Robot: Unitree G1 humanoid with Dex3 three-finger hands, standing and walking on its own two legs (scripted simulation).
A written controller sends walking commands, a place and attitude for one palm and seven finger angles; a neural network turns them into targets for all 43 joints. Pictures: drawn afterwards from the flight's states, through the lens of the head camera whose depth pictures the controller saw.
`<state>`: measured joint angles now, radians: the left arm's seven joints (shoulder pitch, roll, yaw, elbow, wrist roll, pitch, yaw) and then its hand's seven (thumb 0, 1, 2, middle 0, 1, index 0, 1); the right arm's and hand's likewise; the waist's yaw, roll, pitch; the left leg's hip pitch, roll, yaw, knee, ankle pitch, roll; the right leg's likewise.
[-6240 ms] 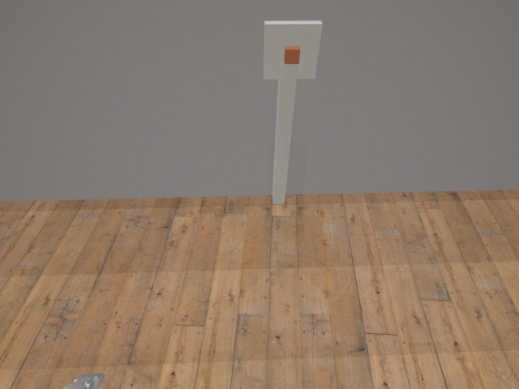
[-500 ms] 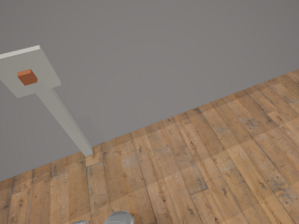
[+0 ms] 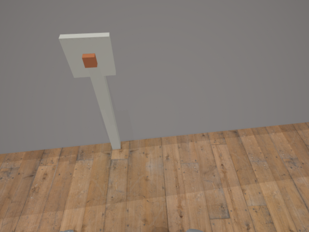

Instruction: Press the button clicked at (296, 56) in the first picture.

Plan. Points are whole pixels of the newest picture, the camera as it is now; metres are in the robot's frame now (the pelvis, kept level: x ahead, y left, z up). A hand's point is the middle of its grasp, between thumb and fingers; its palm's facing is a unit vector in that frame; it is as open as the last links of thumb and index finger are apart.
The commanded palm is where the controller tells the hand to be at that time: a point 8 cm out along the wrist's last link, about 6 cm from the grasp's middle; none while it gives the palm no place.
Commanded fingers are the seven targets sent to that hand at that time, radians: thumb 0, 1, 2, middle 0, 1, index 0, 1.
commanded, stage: turn to face it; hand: left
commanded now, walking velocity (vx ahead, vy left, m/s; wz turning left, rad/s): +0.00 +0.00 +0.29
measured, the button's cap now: (90, 60) +0.70 +0.30 +0.03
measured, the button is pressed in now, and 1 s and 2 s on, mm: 0 0 0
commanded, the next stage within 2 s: take the last steps up to it in 0.20 s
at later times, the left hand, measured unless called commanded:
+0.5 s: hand out of the picture -0.04 +0.14 -0.16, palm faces +0.26 -0.94 -0.23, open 7.3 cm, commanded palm none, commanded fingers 0.00 0.90 0.90 -0.20 -0.30 -0.20 -0.30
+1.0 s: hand out of the picture +0.09 +0.21 -0.17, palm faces +0.20 -0.97 -0.15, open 7.4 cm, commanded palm none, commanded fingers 0.00 0.90 0.90 -0.20 -0.30 -0.20 -0.30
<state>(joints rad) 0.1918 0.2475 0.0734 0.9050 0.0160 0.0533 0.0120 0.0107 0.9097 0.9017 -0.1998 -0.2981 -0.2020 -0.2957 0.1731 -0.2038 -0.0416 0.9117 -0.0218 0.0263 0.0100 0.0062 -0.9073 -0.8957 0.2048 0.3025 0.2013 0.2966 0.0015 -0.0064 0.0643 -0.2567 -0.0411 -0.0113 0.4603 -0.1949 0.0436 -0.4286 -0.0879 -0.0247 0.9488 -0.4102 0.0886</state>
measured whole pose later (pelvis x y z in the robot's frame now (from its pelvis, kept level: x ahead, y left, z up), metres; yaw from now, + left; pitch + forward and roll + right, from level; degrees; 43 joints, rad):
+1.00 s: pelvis +0.08 +0.02 +0.00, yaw +9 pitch -2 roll +0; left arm 0.22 0.19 0.06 1.07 0.02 0.01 -0.02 0.01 0.91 0.90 -0.20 -0.30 -0.20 -0.30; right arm 0.45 -0.12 -0.03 1.14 -0.02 -0.06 -0.03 0.00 -0.92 -0.90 0.20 0.30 0.20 0.30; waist -0.01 -0.04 0.04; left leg 0.07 0.00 0.14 0.27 -0.30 0.02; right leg -0.59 -0.12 -0.07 0.94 -0.15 0.03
